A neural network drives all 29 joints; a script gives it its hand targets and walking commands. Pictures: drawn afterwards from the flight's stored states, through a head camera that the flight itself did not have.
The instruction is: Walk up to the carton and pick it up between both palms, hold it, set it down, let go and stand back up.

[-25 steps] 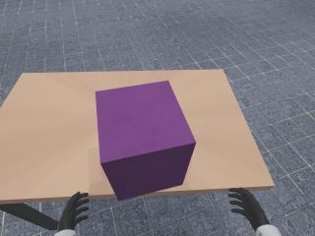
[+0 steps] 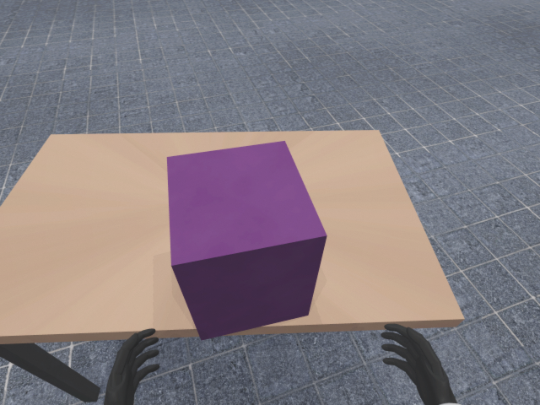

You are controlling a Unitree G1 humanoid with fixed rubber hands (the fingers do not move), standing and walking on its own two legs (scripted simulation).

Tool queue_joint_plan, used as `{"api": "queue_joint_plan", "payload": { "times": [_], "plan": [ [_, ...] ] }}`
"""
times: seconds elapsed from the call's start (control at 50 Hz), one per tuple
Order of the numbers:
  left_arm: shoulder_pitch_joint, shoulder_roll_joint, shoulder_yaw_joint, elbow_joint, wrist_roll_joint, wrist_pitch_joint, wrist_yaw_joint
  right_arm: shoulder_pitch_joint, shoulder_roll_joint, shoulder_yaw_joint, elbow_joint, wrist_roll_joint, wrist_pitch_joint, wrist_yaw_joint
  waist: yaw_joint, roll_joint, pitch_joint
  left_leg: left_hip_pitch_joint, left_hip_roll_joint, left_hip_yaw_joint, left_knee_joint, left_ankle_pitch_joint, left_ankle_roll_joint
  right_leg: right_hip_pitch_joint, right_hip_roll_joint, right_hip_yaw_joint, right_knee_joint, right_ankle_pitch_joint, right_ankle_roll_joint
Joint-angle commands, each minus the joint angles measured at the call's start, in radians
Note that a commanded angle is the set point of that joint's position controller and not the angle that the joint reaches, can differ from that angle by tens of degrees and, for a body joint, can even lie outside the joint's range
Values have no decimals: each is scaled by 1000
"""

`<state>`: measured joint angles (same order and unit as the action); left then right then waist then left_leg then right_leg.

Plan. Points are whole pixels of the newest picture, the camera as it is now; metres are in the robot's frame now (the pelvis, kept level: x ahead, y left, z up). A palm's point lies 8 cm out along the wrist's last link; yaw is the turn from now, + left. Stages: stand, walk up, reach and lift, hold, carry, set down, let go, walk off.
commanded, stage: reach and lift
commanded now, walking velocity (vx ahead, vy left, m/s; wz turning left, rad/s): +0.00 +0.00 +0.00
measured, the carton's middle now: (242, 241) +0.37 +0.09 +0.01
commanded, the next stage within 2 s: none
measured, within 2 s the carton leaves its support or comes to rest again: neither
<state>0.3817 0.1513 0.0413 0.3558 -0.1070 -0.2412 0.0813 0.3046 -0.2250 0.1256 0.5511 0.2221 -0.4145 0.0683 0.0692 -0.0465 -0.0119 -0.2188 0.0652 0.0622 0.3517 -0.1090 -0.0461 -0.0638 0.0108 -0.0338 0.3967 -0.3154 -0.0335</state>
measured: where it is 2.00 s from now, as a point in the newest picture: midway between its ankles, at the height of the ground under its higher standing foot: outside the picture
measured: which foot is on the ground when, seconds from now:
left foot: down 0.00-1.00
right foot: down 0.00-1.00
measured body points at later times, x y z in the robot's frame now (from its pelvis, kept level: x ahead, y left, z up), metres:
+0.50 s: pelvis -0.01 +0.00 +0.00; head -0.01 +0.01 +0.45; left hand +0.20 +0.24 +0.01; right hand +0.24 -0.17 +0.01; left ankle +0.05 +0.15 -0.74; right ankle -0.06 -0.09 -0.74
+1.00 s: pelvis -0.01 +0.00 +0.00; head +0.03 +0.01 +0.45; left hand +0.25 +0.25 +0.06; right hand +0.31 -0.16 +0.06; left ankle +0.05 +0.15 -0.74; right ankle -0.06 -0.09 -0.74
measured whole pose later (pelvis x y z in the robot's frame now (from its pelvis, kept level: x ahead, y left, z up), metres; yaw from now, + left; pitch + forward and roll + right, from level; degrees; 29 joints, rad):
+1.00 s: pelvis -0.01 +0.00 +0.00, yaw -1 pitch +1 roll +1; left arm 0.04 0.14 0.18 -0.11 -0.14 0.34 0.07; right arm -0.08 -0.27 0.13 0.14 0.34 0.05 -0.09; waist 0.09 -0.03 0.05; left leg -0.24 0.08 0.08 0.26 -0.04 -0.05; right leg -0.11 0.03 -0.01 0.34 -0.26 -0.04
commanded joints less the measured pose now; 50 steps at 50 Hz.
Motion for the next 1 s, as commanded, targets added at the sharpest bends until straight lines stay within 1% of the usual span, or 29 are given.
{"api": "queue_joint_plan", "payload": {
  "times": [0.0, 0.04, 0.08, 0.1, 0.12, 0.16, 0.22, 0.24, 0.26, 0.3, 0.34, 0.36, 0.38, 0.4, 0.44, 0.46, 0.5, 0.52, 0.54, 0.56, 0.58, 0.64, 0.68, 0.76, 0.78, 0.82, 0.84, 0.92, 0.98],
  "plan": [
    [-90, 115, 30, -204, -10, -69, 20, -132, -115, -56, -211, 19, -50, 0, 5, 16, -18, 240, -85, 8, 30, 171, 38, -320, -4, 69, -135, 164, 21],
    [-111, 117, 21, -244, -13, -73, 35, -126, -104, -47, -246, 29, -46, 2, 7, 30, -30, 234, -84, 9, 34, 141, 41, -323, -7, 75, -136, 124, 17],
    [-99, 111, 14, -259, -17, -72, 40, -112, -90, -41, -278, 46, -43, -5, 4, 44, -39, 220, -89, 14, 34, 146, 44, -313, -14, 87, -133, 151, 17],
    [-149, 121, 10, -241, -28, -66, 43, -160, -88, -38, -285, 44, -33, -6, 12, 40, -40, 201, -85, 8, 24, 120, 45, -318, -9, 88, -129, 114, 16],
    [-102, 101, 6, -236, -22, -60, 46, -130, -82, -42, -274, 36, -24, -7, 7, 47, -30, 216, -82, 4, 18, 107, 45, -325, -15, 89, -135, 98, 16],
    [-158, 106, -6, -267, -32, -38, 47, -172, -88, -53, -291, 37, 7, -16, -2, 42, -37, 206, -84, 3, 8, 84, 44, -324, -11, 89, -135, 71, 19],
    [-196, 115, 4, -294, -33, 11, 58, -210, -95, -57, -331, 48, 54, -26, 7, 49, -45, 216, -85, 5, 5, 85, 45, -322, -12, 97, -142, 70, 19],
    [-216, 117, -6, -343, -40, 29, 60, -217, -109, -66, -349, 50, 66, -32, -6, 60, -65, 235, -83, 5, 3, 96, 41, -322, -13, 91, -144, 85, 25],
    [-225, 114, 1, -312, -42, 56, 63, -244, -105, -78, -344, 44, 88, -37, -1, 54, -52, 220, -79, -3, -1, 86, 42, -325, -8, 93, -142, 71, 21],
    [-270, 114, 4, -360, -41, 104, 68, -279, -105, -85, -365, 42, 129, -46, -4, 55, -59, 234, -73, -3, -7, 70, 40, -334, -11, 92, -153, 54, 21],
    [-227, 88, 0, -416, -34, 149, 70, -253, -98, -95, -420, 41, 159, -54, -9, 60, -77, 288, -69, -6, -17, 121, 34, -328, 8, 71, -156, 78, 16],
    [-274, 101, 10, -430, -41, 168, 66, -286, -106, -100, -440, 36, 176, -59, -12, 43, -79, 288, -70, -8, -18, 127, 34, -317, 10, 72, -158, 98, 20],
    [-275, 94, 12, -427, -35, 189, 65, -297, -98, -96, -431, 46, 195, -61, -8, 60, -75, 289, -71, -9, -19, 149, 33, -308, 7, 73, -155, 127, 20],
    [-282, 85, 17, -477, -36, 207, 66, -298, -112, -104, -466, 39, 206, -62, -8, 52, -93, 325, -69, -12, -22, 185, 23, -313, 19, 56, -155, 126, 21],
    [-271, 77, 36, -468, -24, 247, 58, -306, -104, -96, -481, 45, 231, -71, -1, 56, -90, 341, -71, -9, -19, 219, 30, -306, 17, 62, -165, 163, 23],
    [-284, 77, 43, -482, -26, 265, 51, -321, -105, -100, -501, 46, 244, -76, -3, 36, -100, 341, -71, -11, -22, 218, 33, -295, 17, 67, -169, 182, 27],
    [-307, 65, 46, -497, -22, 298, 46, -357, -113, -100, -513, 46, 270, -77, 3, 50, -116, 352, -66, -12, -28, 234, 22, -297, 23, 59, -171, 163, 20],
    [-361, 80, 56, -503, -31, 315, 44, -409, -124, -111, -529, 49, 284, -80, 0, 35, -128, 340, -66, -12, -28, 202, 28, -307, 20, 65, -173, 133, 22],
    [-305, 59, 61, -523, -22, 327, 47, -359, -106, -98, -538, 57, 293, -83, 6, 32, -110, 362, -66, -14, -28, 221, 28, -308, 19, 61, -178, 140, 22],
    [-333, 56, 57, -547, -25, 344, 45, -385, -126, -102, -552, 54, 307, -84, 12, 38, -143, 370, -66, -11, -35, 250, 21, -290, 30, 61, -174, 159, 22],
    [-324, 59, 64, -574, -25, 356, 43, -377, -128, -109, -564, 63, 312, -88, 1, 52, -164, 395, -65, -12, -20, 290, 20, -287, 26, 60, -169, 216, 24],
    [-354, 77, 101, -601, -25, 391, 30, -438, -137, -96, -610, 74, 322, -100, 16, 26, -188, 385, -73, -8, -14, 328, 23, -261, 32, 58, -162, 289, 34],
    [-384, 75, 118, -608, -17, 408, 23, -462, -123, -77, -620, 84, 329, -110, 26, 16, -192, 397, -78, -2, -11, 351, 24, -245, 29, 60, -156, 334, 43],
    [-404, 95, 148, -644, -24, 446, 9, -504, -136, -68, -638, 93, 353, -127, 16, 17, -217, 379, -84, -1, -11, 340, 29, -221, 20, 77, -146, 408, 57],
    [-419, 93, 154, -665, -21, 455, 6, -520, -132, -67, -637, 100, 363, -132, 26, 29, -237, 387, -85, 6, -15, 348, 22, -212, 19, 74, -143, 420, 60],
    [-459, 92, 157, -673, -27, 474, 3, -551, -148, -74, -630, 103, 374, -139, 11, 41, -243, 389, -84, 0, -15, 332, 26, -215, 20, 73, -139, 418, 69],
    [-470, 101, 165, -689, -25, 485, -1, -561, -149, -75, -625, 104, 384, -143, 23, 51, -263, 388, -82, 5, -14, 332, 26, -210, 14, 82, -136, 432, 70],
    [-514, 100, 177, -689, -31, 528, -14, -632, -171, -63, -623, 122, 404, -161, 22, 43, -271, 369, -81, -2, -6, 362, 21, -182, 12, 85, -122, 500, 80],
    [-566, 104, 179, -674, -32, 569, -23, -712, -177, -75, -594, 127, 434, -174, 16, 43, -261, 377, -84, 1, -12, 338, 23, -182, 21, 72, -126, 465, 81]
  ]
}}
